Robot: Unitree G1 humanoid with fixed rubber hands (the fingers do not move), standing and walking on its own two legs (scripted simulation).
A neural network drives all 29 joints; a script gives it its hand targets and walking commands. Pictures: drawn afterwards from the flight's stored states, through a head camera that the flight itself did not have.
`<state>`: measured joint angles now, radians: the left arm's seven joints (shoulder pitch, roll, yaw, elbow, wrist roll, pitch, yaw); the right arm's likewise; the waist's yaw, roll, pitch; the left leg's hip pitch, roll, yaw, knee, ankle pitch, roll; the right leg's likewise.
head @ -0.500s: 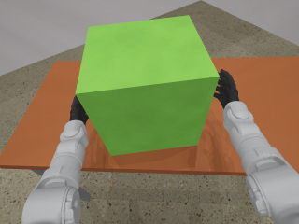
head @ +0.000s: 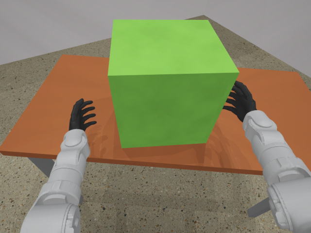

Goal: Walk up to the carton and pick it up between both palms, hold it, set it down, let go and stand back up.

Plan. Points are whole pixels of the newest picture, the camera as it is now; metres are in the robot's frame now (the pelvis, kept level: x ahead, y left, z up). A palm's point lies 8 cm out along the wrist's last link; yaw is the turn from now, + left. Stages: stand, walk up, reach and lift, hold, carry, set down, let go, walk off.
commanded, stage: set down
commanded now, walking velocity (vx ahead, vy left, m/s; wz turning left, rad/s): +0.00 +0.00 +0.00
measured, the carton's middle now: (163, 86) +0.54 +0.05 +0.07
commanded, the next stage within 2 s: none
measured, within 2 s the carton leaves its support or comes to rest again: neither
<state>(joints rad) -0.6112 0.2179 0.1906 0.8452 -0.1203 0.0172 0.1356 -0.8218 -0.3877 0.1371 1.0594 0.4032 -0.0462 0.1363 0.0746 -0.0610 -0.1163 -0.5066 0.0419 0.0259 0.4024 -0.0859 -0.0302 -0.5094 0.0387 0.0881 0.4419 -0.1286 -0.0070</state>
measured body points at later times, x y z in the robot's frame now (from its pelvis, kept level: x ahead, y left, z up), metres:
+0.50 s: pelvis +0.00 +0.00 +0.00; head +0.00 -0.01 +0.45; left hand +0.29 +0.27 +0.07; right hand +0.35 -0.21 +0.06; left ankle +0.06 +0.14 -0.74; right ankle +0.05 -0.12 -0.74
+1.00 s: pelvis +0.01 +0.00 +0.00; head +0.01 +0.01 +0.45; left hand +0.25 +0.28 +0.05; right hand +0.30 -0.23 +0.04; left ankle +0.06 +0.14 -0.74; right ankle +0.05 -0.12 -0.74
